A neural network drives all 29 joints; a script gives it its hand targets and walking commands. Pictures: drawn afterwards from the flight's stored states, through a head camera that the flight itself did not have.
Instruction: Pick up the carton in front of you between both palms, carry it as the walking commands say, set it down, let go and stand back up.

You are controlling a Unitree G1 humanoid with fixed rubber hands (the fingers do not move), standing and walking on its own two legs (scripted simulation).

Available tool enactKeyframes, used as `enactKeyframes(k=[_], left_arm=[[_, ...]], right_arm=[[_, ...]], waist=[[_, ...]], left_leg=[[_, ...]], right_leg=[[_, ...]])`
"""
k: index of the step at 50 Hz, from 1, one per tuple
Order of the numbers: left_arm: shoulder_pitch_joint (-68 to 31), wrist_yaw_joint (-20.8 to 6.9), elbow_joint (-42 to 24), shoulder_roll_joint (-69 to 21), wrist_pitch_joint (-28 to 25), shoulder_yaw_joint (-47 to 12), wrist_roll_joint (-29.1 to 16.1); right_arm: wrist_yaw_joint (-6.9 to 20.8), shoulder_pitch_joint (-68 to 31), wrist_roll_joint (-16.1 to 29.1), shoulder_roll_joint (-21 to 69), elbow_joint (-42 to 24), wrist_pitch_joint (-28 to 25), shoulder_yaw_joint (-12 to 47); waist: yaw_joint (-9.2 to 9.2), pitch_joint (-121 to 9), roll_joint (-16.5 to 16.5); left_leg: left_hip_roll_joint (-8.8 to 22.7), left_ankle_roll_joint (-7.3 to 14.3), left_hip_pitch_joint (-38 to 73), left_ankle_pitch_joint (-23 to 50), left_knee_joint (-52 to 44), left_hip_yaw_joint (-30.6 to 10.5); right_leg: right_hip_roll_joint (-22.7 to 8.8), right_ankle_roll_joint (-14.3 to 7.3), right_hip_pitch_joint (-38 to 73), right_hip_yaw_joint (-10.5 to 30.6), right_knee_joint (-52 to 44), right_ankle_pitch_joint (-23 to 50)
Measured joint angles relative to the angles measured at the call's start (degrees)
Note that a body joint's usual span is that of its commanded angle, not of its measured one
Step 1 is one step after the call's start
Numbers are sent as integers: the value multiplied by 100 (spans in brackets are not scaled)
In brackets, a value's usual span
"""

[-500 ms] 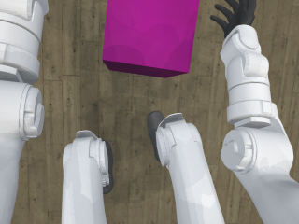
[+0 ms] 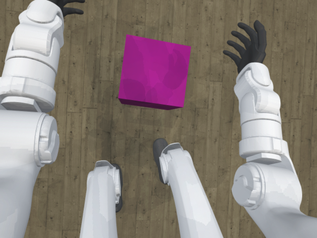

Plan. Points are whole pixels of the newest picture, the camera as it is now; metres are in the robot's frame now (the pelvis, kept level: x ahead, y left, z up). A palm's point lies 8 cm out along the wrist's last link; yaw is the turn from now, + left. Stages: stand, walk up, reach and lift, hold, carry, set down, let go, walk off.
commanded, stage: set down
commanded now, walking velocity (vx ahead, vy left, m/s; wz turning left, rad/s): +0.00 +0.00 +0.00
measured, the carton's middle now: (151, 79) +0.51 -0.10 -0.44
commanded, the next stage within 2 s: let go in 0.14 s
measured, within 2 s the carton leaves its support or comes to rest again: neither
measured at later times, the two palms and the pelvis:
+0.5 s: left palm (22, 58) +0.47 +0.13 +0.01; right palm (300, 94) +0.37 -0.26 +0.03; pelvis +0.04 -0.01 +0.13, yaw +2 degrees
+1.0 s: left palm out of the picture +0.36 +0.18 +0.11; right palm out of the picture +0.26 -0.25 +0.14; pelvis +0.11 -0.02 +0.20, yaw -1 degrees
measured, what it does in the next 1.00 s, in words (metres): rises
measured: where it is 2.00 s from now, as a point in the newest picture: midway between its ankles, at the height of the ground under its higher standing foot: (140, 182)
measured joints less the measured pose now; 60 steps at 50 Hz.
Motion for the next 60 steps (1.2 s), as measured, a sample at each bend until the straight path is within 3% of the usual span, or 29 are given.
enactKeyframes(k=[7,12,19,25,29,35,47,53,60], left_arm=[[386,-182,252,-121,-125,246,267],[656,-93,192,-353,-228,373,346],[1997,324,-600,-966,-439,793,751],[3867,861,-1619,-1681,-699,926,747],[4844,1012,-2106,-1864,-837,871,662],[5976,913,-2404,-1857,-1117,629,492],[7586,551,-2307,-1571,-1637,376,269],[8191,402,-2576,-1571,-1611,232,216],[8980,158,-3014,-1496,-1430,21,127]], right_arm=[[102,397,-236,231,141,-133,-103],[286,711,-383,264,134,-266,-108],[773,1777,-642,157,-209,-463,289],[1273,3150,-767,29,-524,-702,831],[1458,3935,-697,-226,-763,-816,1265],[1505,4967,-437,-565,-894,-1016,1842],[1121,6881,-256,-464,-1503,-1322,2471],[1137,7192,-289,-562,-1231,-1279,2366],[1217,7221,-313,-679,-1015,-1190,2200]], waist=[[-67,-253,78],[-68,-350,80],[51,-392,-28],[200,-341,-181],[261,-90,-292],[397,172,-317],[471,290,-396],[757,310,-416],[1072,200,-79]], left_leg=[[2,-4,727,298,-968,-94],[-25,-7,1188,517,-1579,-106],[-2,-39,2143,814,-2555,-112],[16,-86,3352,1027,-3429,-136],[54,-115,4342,1067,-3875,-177],[175,-126,5763,1034,-4459,-175],[388,-89,8000,1092,-5619,-147],[422,-29,8735,1157,-5979,-117],[322,118,9314,1186,-6162,-59]], right_leg=[[-33,-11,793,-50,-963,226],[-79,-24,1262,-37,-1517,380],[-87,-74,2189,-6,-2388,605],[-101,-157,3324,-2,-3074,707],[-83,-208,4269,-32,-3405,682],[17,-254,5614,-24,-3860,600],[188,-275,7780,18,-4894,605],[208,-208,8594,60,-5426,755],[107,-64,9233,135,-5741,844]])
